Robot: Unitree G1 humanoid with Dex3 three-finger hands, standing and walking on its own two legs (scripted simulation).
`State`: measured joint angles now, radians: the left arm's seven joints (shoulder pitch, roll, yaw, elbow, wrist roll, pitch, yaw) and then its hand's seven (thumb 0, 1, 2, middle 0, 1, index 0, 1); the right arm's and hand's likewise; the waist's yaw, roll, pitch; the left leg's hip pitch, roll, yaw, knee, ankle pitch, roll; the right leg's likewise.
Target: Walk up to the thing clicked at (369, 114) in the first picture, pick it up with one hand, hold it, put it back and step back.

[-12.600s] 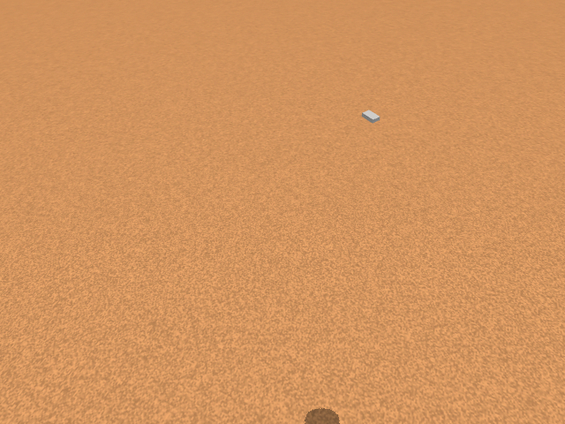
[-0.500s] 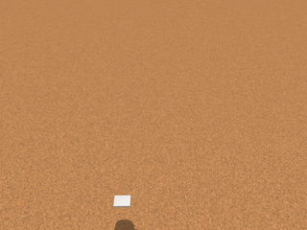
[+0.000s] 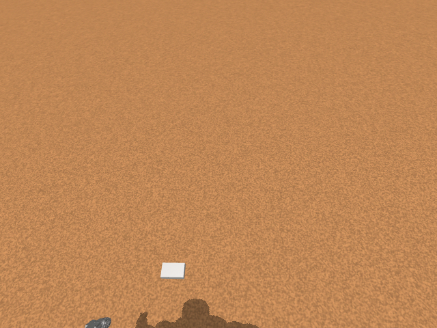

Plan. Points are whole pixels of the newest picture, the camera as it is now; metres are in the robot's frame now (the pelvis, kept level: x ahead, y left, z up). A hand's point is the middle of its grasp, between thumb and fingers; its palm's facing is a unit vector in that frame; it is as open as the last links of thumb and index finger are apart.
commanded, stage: walk up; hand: left
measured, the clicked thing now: (173, 270) +0.44 +0.27 -0.75
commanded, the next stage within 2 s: stand in 1.06 s
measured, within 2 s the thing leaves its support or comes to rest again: neither
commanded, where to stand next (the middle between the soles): +0.04 +0.05 m, yaw -2 degrees
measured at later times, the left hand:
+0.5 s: hand out of the picture +0.08 +0.28 -0.14, palm faces +0.00 -0.93 -0.37, open 7.3 cm
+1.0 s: hand out of the picture +0.10 +0.28 -0.14, palm faces -0.04 -0.93 -0.36, open 7.3 cm
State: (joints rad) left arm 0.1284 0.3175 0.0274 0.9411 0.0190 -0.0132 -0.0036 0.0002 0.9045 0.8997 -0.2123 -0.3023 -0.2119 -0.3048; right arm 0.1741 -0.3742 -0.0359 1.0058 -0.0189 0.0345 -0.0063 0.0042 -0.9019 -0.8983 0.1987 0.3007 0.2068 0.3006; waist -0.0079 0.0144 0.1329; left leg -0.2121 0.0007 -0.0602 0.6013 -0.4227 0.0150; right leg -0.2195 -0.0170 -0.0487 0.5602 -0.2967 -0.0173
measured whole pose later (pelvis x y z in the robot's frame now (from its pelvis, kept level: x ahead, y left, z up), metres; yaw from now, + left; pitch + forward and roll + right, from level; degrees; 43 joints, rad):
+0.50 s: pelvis +0.00 +0.02 +0.02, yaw -1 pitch -3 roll +0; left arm 0.12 0.37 0.02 1.13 0.02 -0.02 0.00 0.00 0.91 0.90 -0.21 -0.30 -0.21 -0.30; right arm 0.09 -0.35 -0.02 1.08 0.00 0.01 0.01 0.00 -0.90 -0.90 0.20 0.30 0.21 0.30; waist 0.02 0.01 0.05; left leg -0.08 0.00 -0.02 0.34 -0.21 0.00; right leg -0.10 -0.03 -0.02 0.34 -0.18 0.02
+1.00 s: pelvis +0.01 +0.02 +0.02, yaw -2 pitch -3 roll +0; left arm 0.08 0.35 0.02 1.13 0.02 -0.02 0.00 0.00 0.91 0.90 -0.21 -0.30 -0.21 -0.30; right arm 0.12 -0.34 -0.02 1.12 0.00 0.02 0.01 0.00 -0.90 -0.90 0.20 0.30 0.21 0.30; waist -0.01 0.00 0.06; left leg -0.06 0.00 -0.02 0.32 -0.21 0.00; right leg -0.09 -0.03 -0.01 0.32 -0.18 0.02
